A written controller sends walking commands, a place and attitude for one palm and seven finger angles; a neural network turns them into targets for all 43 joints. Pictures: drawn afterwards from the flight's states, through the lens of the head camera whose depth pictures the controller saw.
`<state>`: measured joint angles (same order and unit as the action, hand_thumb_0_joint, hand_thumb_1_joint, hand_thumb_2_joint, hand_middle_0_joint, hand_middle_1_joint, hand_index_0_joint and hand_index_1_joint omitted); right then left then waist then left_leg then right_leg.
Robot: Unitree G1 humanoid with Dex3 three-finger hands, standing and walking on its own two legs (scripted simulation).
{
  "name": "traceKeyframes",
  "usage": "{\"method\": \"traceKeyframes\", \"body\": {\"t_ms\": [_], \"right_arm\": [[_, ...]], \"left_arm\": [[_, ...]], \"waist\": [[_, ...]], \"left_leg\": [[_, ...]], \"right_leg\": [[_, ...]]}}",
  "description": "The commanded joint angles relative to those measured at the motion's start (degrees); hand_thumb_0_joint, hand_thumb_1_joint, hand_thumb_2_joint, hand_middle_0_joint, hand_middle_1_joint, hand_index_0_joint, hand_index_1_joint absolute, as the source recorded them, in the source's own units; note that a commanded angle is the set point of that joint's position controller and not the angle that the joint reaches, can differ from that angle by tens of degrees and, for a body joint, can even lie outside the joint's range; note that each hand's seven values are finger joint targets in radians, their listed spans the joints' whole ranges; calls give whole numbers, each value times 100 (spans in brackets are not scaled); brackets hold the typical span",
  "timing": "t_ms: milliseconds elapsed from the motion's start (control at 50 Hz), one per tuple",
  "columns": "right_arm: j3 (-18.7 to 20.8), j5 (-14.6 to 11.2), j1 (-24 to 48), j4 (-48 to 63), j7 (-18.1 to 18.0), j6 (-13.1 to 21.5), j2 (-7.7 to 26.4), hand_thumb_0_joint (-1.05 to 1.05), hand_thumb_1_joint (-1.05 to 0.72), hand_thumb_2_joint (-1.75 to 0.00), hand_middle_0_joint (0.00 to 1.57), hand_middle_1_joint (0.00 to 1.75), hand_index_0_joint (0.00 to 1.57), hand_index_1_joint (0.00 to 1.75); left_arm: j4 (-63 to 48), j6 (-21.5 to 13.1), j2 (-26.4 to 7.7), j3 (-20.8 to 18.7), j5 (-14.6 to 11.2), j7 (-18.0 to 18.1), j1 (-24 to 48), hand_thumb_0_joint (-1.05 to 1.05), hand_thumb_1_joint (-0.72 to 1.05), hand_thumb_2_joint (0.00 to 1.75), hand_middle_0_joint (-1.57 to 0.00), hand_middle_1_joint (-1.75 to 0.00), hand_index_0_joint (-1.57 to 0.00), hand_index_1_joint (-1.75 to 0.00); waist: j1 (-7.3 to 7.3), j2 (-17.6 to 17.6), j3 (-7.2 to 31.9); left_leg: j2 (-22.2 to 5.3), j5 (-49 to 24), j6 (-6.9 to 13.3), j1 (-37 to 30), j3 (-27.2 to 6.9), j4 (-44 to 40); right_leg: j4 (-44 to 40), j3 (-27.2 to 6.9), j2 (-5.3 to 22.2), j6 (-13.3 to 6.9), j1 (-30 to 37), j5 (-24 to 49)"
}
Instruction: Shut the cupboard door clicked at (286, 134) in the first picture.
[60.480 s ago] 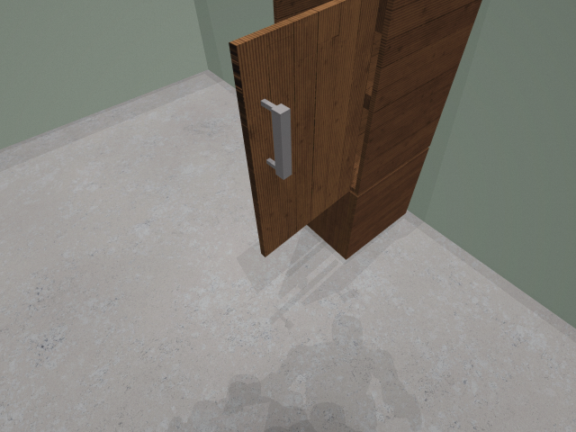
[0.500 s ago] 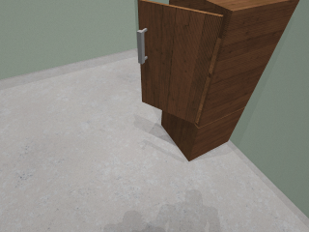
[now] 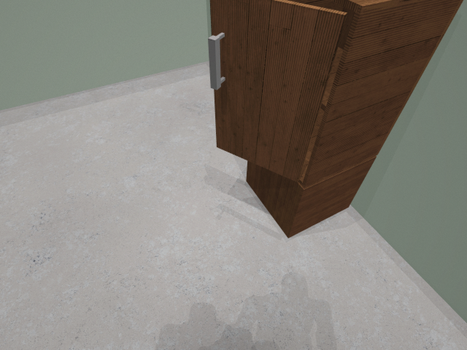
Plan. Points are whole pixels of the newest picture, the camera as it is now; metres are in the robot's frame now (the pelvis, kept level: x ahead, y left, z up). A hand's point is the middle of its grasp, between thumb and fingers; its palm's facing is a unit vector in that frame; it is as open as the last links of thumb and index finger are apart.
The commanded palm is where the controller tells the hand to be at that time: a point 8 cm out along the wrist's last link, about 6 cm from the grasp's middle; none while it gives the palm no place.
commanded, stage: look to check the result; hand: left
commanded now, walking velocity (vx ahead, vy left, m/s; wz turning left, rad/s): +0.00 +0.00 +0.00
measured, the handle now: (218, 61) +0.89 +0.10 +0.05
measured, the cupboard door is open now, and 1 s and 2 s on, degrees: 31 31 31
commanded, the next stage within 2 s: walk to a spot facing it in 0.24 s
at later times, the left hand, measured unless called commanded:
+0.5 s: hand out of the picture +0.02 +0.19 -0.18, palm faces +0.04 -0.97 -0.23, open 7.4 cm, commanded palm none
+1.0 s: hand out of the picture +0.03 +0.25 -0.17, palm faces +0.31 -0.92 -0.25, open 7.4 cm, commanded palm none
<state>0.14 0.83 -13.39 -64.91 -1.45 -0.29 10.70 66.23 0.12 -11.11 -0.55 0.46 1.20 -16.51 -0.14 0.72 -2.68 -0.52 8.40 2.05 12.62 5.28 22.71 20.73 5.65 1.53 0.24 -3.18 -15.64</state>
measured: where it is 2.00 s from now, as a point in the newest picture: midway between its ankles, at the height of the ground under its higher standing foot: outside the picture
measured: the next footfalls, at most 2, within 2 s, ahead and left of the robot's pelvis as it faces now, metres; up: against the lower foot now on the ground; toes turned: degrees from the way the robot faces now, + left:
right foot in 1.18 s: +0.08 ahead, -0.13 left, +0.00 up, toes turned +28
left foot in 1.52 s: -0.03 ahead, +0.13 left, +0.00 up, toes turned +45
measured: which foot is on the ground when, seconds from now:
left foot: down 0.00-1.00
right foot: down 0.00-0.72, up 0.74-1.00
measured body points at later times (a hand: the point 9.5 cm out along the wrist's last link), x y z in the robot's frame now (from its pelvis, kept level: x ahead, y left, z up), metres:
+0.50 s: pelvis +0.01 +0.00 +0.00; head +0.02 +0.00 +0.45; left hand +0.02 +0.24 -0.16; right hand +0.04 -0.25 -0.16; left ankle +0.05 +0.10 -0.74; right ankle -0.05 -0.12 -0.74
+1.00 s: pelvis -0.01 +0.02 +0.00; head +0.05 +0.05 +0.44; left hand +0.02 +0.30 -0.15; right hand +0.11 -0.21 -0.15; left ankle +0.04 +0.11 -0.74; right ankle +0.02 -0.15 -0.68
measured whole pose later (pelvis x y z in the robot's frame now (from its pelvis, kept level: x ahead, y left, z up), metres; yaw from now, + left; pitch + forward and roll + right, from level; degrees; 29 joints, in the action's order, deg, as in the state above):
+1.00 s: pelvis -0.01 +0.02 +0.00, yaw +19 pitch +3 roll -2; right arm 2.8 2.0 -12.6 -54.7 -0.6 -1.8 12.3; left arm 51.6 2.8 -13.6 -4.3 1.3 0.7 -6.9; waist -1.9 1.4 -5.0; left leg 3.5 6.8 4.3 21.5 -3.1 26.1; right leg 56.7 -0.7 2.4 3.1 -26.6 -21.9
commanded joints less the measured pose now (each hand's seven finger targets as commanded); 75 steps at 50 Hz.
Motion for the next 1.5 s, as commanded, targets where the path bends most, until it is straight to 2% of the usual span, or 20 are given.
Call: {"method": "traceKeyframes", "body": {"t_ms": [0,420,520,620,660,700,720,780,880,1020,1100,1120,1160,1200,1260,1320,1400,1440,1460,1480], "right_arm": [[141,-29,-195,186,-50,61,830,0,-90,-90,20,30,20,30],[103,0,-133,261,-9,-29,650,0,-90,-90,20,30,20,30],[225,11,-63,575,45,-136,664,0,-90,-90,20,30,20,30],[362,-3,105,995,125,-218,562,0,-90,-90,20,30,20,30],[357,26,-365,975,168,-180,618,0,-90,-90,20,30,20,30],[495,84,-1023,866,75,-82,1406,0,-90,-90,20,30,20,30],[524,81,-1130,783,25,-121,1504,0,-90,-90,20,30,20,30],[496,121,-391,1145,-5,-103,1296,0,-90,-90,20,30,20,30],[514,95,-253,1265,-27,-44,1237,0,-90,-90,20,30,20,30],[646,123,-174,1374,51,-173,1365,0,-90,-90,20,30,20,30],[699,87,276,1584,86,-245,1336,0,-90,-90,20,30,20,30],[696,39,353,1637,112,-264,1141,0,-90,-90,20,30,20,30],[697,36,279,1726,138,-246,820,0,-90,-90,20,30,20,30],[691,107,-148,1690,240,-312,806,0,-90,-90,20,30,20,30],[600,40,115,1691,284,-267,810,0,-90,-90,20,30,20,30],[487,3,690,1882,309,-257,663,0,-90,-90,20,30,20,30],[412,-13,894,1962,330,-217,613,0,-90,-90,20,30,20,30],[433,13,495,1853,304,-184,752,0,-90,-90,20,30,20,30],[488,37,32,1731,303,-144,937,0,-90,-90,20,30,20,30],[627,85,-313,1666,263,-86,1534,0,-90,-90,20,30,20,30]], "left_arm": [[-176,-102,-750,-139,26,52,-292,0,90,90,-20,-30,-20,-30],[-274,20,-706,-193,17,88,-253,0,90,90,-20,-30,-20,-30],[-642,97,-1032,-416,57,107,-162,0,90,90,-20,-30,-20,-30],[-1072,66,-1163,-528,159,151,377,0,90,90,-20,-30,-20,-30],[-1194,71,-1201,-546,103,109,440,0,90,90,-20,-30,-20,-30],[-1506,140,-714,-442,-15,56,288,0,90,90,-20,-30,-20,-30],[-1600,209,-801,-445,28,90,510,0,90,90,-20,-30,-20,-30],[-1613,233,-770,-526,100,32,792,0,90,90,-20,-30,-20,-30],[-1660,163,-624,-504,98,-15,568,0,90,90,-20,-30,-20,-30],[-1925,183,-652,-468,95,7,727,0,90,90,-20,-30,-20,-30],[-1782,172,-875,-522,63,34,-58,0,90,90,-20,-30,-20,-30],[-1746,143,-1028,-581,76,55,-278,0,90,90,-20,-30,-20,-30],[-1995,108,-1658,-628,185,125,289,0,90,90,-20,-30,-20,-30],[-2307,91,-1314,-520,130,145,1314,0,90,90,-20,-30,-20,-30],[-2088,-54,-983,-450,105,127,814,0,90,90,-20,-30,-20,-30],[-1902,-47,-1218,-542,134,132,180,0,90,90,-20,-30,-20,-30],[-1787,-5,-1439,-622,151,86,-219,0,90,90,-20,-30,-20,-30],[-1840,-2,-1465,-643,113,67,-127,0,90,90,-20,-30,-20,-30],[-1889,5,-1420,-626,72,55,-58,0,90,90,-20,-30,-20,-30],[-2056,24,-1106,-574,29,20,-136,0,90,90,-20,-30,-20,-30]], "waist": [[-27,-112,-63],[5,-83,-200],[61,-611,-6],[-63,-959,-358],[-289,-385,-89],[-394,2315,279],[-483,1511,537],[-250,700,91],[-121,181,671],[-206,873,664],[155,931,724],[255,448,723],[165,-1539,215],[-439,-432,80],[-242,-1187,211],[88,-1183,237],[287,-1484,302],[35,-1347,420],[-223,-952,737],[-384,526,1220]], "left_leg": [[-655,-537,3,-488,-720,-391],[-564,-838,-64,-21,-750,-61],[-265,-514,-149,826,-543,1113],[-469,2053,-298,1415,-388,2617],[-310,366,-233,533,-243,1166],[-1908,-3835,865,-625,-3273,-171],[-2028,-2444,1007,-389,-3196,-429],[-1564,1232,594,600,-3146,-988],[-1204,408,618,-129,-2689,-769],[-980,485,670,-3,-3064,-701],[-455,693,290,865,-2873,-494],[-135,1153,17,1469,-2581,-131],[773,2303,-520,2678,-1048,3322],[394,1874,-426,2058,-1071,4594],[88,1539,-582,2334,-673,4352],[36,1684,-569,2083,-274,3092],[172,1582,-443,1401,139,1821],[243,884,-359,564,180,973],[118,-124,-272,-362,-25,353],[-1118,-2033,249,-1649,-1539,313]], "right_leg": [[-550,-553,545,-268,-656,484],[-176,-304,713,-212,-433,685],[48,-397,1365,-626,-209,915],[349,-195,2311,-1097,-416,2711],[1642,436,1763,-521,-575,2800],[4189,370,241,324,-2393,-2194],[4637,-435,229,148,-2258,-2299],[4744,-747,372,165,-2609,-1025],[4008,-738,209,295,-2693,-541],[2623,-636,-127,295,-2166,-881],[787,-461,-358,157,-582,-346],[-25,-684,-42,32,72,-200],[-1279,-3256,2610,-1014,-553,-1300],[-866,-2113,2197,-1035,-1582,-508],[120,-880,1529,-832,-284,2903],[535,-518,1610,-712,319,3961],[910,-268,1665,-562,424,4318],[1437,-35,1596,-338,29,4199],[2191,185,1517,-114,-444,3649],[3343,466,962,267,-1858,1413]]}}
